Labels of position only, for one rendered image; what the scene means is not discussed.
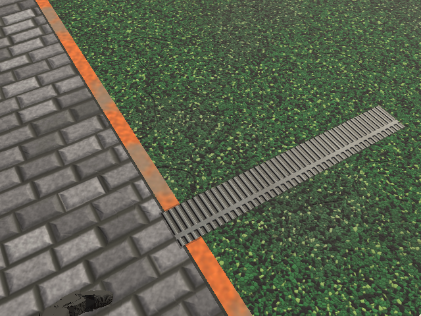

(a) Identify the robot left hand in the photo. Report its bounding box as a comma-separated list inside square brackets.
[39, 290, 113, 316]

